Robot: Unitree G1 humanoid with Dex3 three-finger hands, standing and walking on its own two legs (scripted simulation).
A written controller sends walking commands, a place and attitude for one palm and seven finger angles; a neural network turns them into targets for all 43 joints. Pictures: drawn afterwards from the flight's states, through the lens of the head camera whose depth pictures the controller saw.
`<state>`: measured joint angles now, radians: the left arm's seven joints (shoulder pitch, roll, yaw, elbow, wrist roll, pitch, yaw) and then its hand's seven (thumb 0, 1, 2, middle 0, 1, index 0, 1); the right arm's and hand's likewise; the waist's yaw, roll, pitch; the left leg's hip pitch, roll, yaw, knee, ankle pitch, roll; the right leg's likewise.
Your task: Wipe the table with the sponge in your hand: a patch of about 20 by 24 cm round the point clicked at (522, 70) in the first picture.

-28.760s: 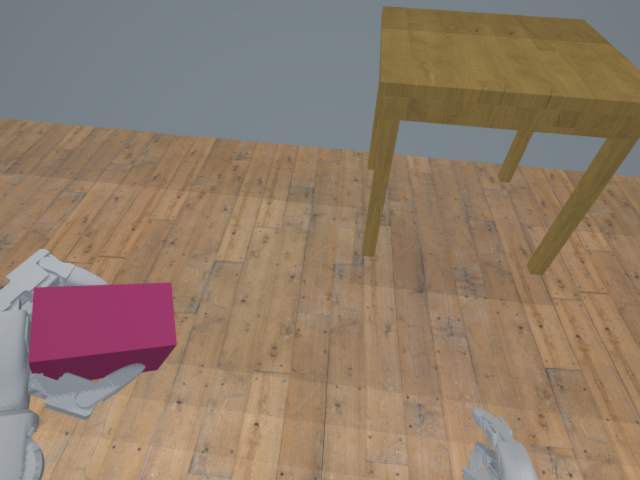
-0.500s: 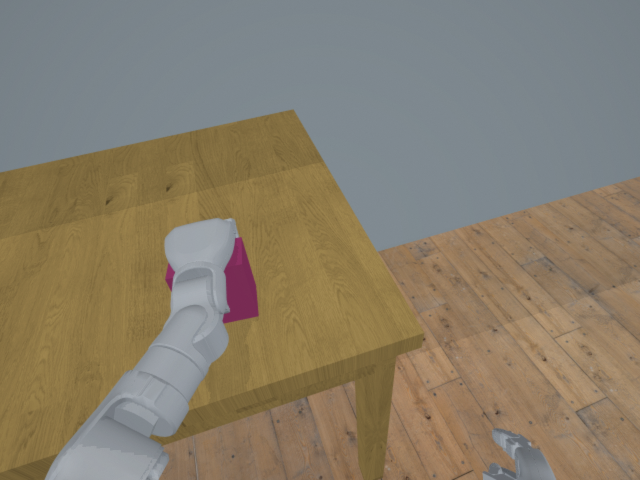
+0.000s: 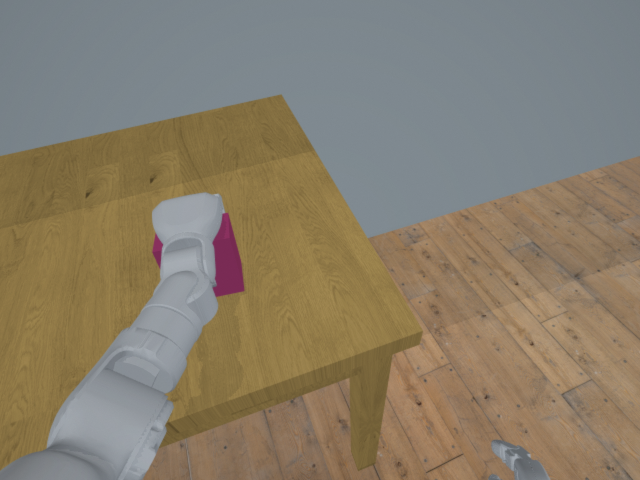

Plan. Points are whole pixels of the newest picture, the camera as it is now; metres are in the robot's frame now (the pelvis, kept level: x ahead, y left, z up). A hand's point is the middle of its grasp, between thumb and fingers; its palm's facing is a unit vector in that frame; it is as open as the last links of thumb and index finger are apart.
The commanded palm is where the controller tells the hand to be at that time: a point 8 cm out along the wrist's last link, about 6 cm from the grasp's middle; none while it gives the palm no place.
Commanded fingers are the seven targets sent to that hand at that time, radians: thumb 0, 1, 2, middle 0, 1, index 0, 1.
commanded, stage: wipe forward along the third lane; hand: left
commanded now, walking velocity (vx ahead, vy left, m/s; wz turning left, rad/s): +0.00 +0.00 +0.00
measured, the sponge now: (204, 267) +0.40 +0.20 +0.04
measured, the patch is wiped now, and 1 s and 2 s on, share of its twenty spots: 0.90 0.90 0.90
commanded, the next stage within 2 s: wipe back along the third lane in 0.30 s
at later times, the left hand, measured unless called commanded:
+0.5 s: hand (193, 225) +0.45 +0.22 +0.08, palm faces -0.06 -0.01 -1.00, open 10.3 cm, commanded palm +0.42 +0.22 +0.11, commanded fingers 0.00 0.10 1.30 -1.20 -1.60 -1.20 -1.60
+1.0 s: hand (192, 240) +0.42 +0.21 +0.08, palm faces +0.02 -0.03 -1.00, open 10.3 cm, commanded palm +0.37 +0.19 +0.11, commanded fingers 0.00 0.10 1.30 -1.20 -1.60 -1.20 -1.60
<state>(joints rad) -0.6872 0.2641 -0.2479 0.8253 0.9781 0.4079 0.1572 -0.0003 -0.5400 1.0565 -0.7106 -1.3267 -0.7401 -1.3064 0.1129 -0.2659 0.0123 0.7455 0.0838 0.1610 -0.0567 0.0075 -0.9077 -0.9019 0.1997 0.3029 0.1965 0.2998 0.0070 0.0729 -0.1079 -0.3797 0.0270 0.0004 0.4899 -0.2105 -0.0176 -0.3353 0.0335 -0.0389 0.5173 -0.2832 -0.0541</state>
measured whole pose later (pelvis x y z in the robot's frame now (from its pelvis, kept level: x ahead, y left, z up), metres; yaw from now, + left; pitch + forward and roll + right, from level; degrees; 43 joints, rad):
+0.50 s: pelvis +0.01 +0.02 +0.00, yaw -1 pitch +9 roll +0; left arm -0.83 0.31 -0.19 1.01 1.00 0.37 0.19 0.00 -0.54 1.06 -0.71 -1.33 -0.73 -1.31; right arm 0.19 -0.27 -0.01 0.76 0.07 0.15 -0.04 0.01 -0.91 -0.90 0.20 0.30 0.20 0.30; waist -0.04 0.06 -0.12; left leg -0.45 0.02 0.02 0.51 -0.22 0.00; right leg -0.39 0.03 -0.02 0.50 -0.27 -0.03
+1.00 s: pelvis +0.03 +0.04 +0.00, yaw +0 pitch +6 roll +0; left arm -0.57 0.20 -0.37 0.60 0.97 0.57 0.19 0.00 -0.51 1.06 -0.66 -1.39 -0.69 -1.37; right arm 0.04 -0.25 0.01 0.70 0.08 0.23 0.02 0.01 -0.91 -0.90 0.20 0.30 0.20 0.30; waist 0.04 0.07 -0.14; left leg -0.34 -0.01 0.01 0.50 -0.27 0.02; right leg -0.27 0.00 -0.03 0.48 -0.31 -0.01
